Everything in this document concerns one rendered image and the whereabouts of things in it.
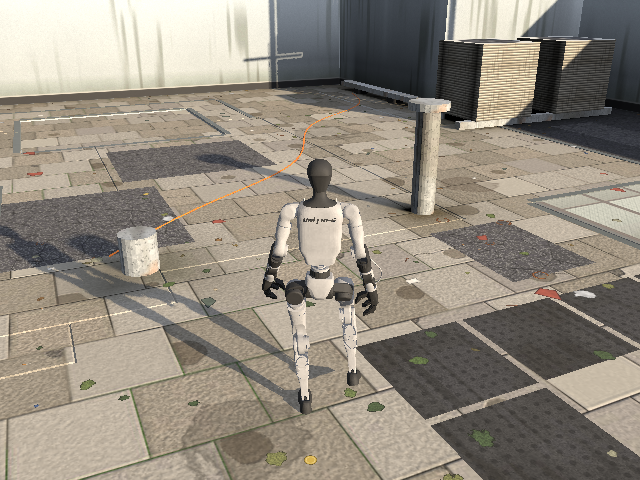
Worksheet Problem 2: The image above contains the right robot forearm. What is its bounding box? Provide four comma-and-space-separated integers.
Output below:
356, 244, 377, 292

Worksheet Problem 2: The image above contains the robot foot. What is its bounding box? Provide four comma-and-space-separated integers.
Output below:
347, 369, 361, 386
298, 389, 312, 415

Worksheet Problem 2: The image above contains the robot left hand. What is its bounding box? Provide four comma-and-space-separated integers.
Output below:
262, 278, 285, 299

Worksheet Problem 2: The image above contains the left robot forearm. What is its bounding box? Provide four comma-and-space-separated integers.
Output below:
264, 241, 283, 282

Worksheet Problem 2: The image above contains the robot right upper arm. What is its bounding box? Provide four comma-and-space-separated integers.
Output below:
341, 202, 366, 259

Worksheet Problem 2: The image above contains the right robot foot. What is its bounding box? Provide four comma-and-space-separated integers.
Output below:
347, 369, 361, 386

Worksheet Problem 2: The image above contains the robot left upper arm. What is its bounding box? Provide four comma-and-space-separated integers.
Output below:
272, 202, 299, 257

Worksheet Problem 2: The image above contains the robot right hand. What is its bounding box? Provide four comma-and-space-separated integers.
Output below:
355, 289, 379, 316

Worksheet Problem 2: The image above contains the left robot foot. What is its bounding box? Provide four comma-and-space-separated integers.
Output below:
298, 389, 312, 415

